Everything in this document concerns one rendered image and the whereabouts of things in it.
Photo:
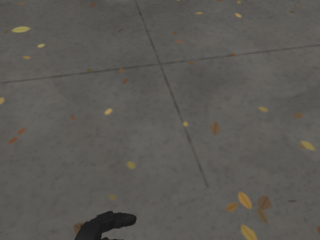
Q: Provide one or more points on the robot left hand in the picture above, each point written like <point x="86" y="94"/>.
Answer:
<point x="93" y="229"/>

